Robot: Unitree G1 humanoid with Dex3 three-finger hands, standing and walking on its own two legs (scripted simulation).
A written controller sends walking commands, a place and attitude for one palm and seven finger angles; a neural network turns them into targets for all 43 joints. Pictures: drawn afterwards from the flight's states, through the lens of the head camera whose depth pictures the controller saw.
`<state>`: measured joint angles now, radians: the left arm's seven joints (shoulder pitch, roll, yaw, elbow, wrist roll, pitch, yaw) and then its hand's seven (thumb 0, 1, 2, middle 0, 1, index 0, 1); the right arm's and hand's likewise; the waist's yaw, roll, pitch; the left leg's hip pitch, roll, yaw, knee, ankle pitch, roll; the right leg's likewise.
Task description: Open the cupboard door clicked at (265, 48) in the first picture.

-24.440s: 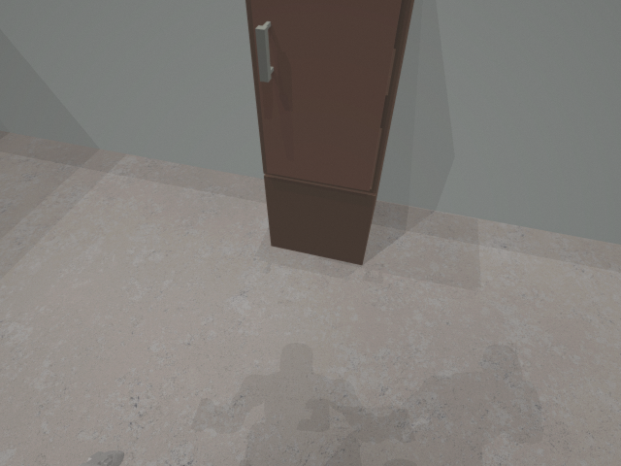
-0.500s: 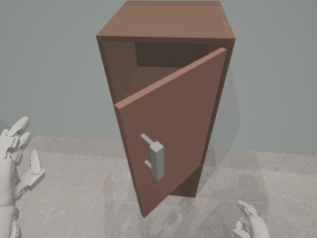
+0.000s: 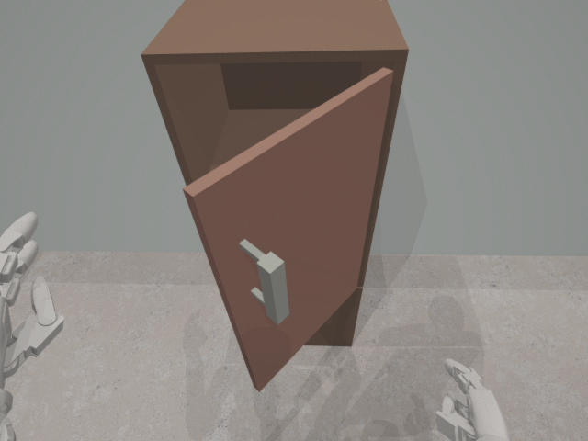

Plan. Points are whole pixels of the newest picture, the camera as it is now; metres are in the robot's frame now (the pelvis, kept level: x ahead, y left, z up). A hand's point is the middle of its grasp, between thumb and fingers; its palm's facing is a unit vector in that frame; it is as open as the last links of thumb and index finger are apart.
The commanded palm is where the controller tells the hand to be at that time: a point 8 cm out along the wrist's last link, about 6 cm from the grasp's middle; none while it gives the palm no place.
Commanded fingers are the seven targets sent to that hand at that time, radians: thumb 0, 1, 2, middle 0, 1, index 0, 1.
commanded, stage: step back with the hand held close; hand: left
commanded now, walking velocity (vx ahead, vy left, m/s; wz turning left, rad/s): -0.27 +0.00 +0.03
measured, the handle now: (263, 281) +0.31 +0.07 +0.07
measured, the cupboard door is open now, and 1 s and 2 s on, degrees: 49 49 49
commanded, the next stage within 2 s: stop stepping back and stand still in 1.08 s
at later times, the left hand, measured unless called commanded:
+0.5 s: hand out of the picture +0.11 +0.29 +0.15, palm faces +0.47 -0.75 -0.47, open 7.4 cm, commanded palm +0.05 +0.33 +0.17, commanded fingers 0.00 0.90 0.90 -0.20 -0.30 -0.20 -0.30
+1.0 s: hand out of the picture +0.02 +0.31 +0.17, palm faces +0.42 -0.79 -0.45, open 7.4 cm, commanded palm -0.05 +0.35 +0.17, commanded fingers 0.00 0.90 0.90 -0.20 -0.30 -0.20 -0.30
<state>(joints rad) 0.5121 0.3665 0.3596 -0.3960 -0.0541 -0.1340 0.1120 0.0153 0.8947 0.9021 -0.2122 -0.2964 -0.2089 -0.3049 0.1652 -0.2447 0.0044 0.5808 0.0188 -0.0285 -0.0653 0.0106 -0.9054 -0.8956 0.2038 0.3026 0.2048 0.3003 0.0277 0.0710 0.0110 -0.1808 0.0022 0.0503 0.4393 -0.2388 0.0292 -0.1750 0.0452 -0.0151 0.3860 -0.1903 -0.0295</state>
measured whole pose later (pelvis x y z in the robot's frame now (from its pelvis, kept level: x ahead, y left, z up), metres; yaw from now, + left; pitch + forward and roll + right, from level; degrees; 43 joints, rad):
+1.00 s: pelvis -0.19 +0.05 +0.00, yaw +0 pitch +1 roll -4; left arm 0.56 0.44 0.46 -0.62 -0.05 -0.22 0.16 0.02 0.89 0.90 -0.22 -0.30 -0.21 -0.31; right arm 0.16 -0.16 -0.01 0.62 -0.01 -0.15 -0.04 0.01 -0.91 -0.90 0.20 0.30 0.20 0.30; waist 0.02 -0.02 0.06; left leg -0.37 0.05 0.04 0.48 -0.13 0.05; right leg -0.45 0.08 0.02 1.02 -0.48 0.04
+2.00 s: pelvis -0.37 +0.01 +0.00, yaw -2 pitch -1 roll +2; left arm 0.51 0.35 0.37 -0.40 -0.01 -0.23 0.15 0.02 0.89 0.90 -0.22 -0.30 -0.21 -0.31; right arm 0.27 -0.22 0.00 0.68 -0.01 -0.12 -0.07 0.01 -0.90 -0.90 0.21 0.30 0.21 0.30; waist 0.02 -0.01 0.00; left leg -0.41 0.04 0.06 0.77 -0.27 0.01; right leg -0.19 0.00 -0.10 0.45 -0.25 -0.07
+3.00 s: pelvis -0.38 +0.05 +0.00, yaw +2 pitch -2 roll +0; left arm 0.28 0.12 0.00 1.14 0.01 0.00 0.04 0.01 0.92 0.90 -0.20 -0.29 -0.20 -0.30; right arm 0.29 -0.12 0.00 1.16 -0.02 0.01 -0.03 0.01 -0.92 -0.90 0.20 0.30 0.20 0.30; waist -0.01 0.01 0.03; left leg -0.22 -0.02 0.03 0.40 -0.16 0.03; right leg -0.17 0.00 -0.02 0.44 -0.24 -0.01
